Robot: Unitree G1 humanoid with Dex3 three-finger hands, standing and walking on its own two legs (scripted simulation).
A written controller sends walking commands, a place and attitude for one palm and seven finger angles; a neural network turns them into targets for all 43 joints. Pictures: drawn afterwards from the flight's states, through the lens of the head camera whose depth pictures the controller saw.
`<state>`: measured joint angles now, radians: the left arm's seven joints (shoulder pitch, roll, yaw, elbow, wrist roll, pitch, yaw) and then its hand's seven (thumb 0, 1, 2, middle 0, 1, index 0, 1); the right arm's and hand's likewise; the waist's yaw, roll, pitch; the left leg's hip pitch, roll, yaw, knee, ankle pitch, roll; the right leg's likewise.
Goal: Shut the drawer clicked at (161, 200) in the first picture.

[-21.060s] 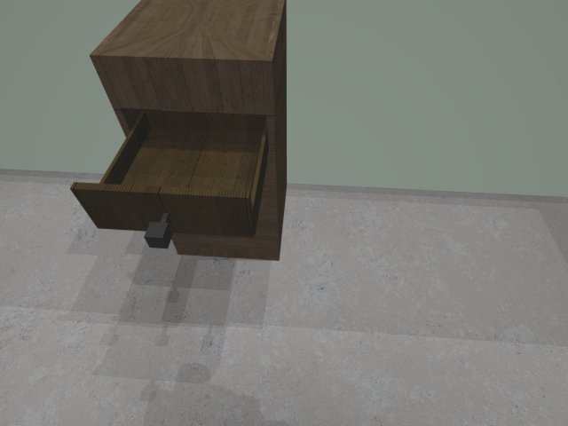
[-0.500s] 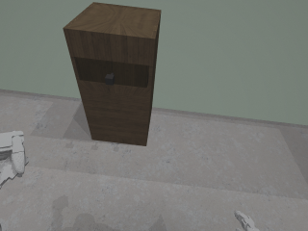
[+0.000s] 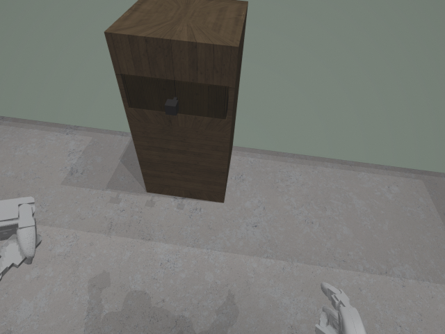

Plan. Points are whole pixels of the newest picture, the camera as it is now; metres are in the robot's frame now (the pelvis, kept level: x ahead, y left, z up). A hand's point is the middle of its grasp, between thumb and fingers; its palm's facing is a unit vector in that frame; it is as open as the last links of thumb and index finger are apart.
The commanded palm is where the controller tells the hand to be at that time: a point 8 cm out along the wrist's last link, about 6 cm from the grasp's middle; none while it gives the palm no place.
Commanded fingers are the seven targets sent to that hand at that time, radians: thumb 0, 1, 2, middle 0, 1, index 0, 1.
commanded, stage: let the arm hang, fingers relaxed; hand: left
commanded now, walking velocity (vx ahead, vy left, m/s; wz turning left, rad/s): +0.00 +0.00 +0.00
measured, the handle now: (173, 104) +0.88 +0.22 -0.12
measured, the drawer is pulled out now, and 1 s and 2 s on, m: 0.00 0.00 0.00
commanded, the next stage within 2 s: look to check the result in 1.14 s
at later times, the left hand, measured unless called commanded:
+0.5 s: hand out of the picture -0.01 +0.20 -0.17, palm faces +0.03 -0.97 -0.25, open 4.1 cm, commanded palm none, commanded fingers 0.00 0.90 0.90 -0.44 -0.56 -0.44 -0.56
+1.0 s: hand out of the picture +0.01 +0.16 -0.17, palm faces +0.04 -0.98 -0.20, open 7.3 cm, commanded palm none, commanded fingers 0.00 0.90 0.90 -0.20 -0.30 -0.20 -0.30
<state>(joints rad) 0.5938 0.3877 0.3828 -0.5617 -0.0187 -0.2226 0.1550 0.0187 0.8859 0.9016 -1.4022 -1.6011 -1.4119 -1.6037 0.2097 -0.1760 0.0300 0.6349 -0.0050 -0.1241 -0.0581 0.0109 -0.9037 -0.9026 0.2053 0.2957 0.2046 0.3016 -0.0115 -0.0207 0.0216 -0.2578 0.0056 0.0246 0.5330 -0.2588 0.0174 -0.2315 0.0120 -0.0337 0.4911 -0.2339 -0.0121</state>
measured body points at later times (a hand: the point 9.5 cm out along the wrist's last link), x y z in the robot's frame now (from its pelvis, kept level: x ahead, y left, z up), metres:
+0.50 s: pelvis -0.02 -0.01 +0.00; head +0.01 +0.00 +0.45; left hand -0.02 +0.25 -0.15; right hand +0.00 -0.25 -0.15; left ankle +0.02 +0.11 -0.74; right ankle +0.01 -0.11 -0.74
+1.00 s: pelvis -0.01 -0.01 +0.01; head -0.01 -0.02 +0.46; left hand +0.00 +0.21 -0.15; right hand -0.02 -0.22 -0.16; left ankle +0.02 +0.11 -0.74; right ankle +0.01 -0.11 -0.74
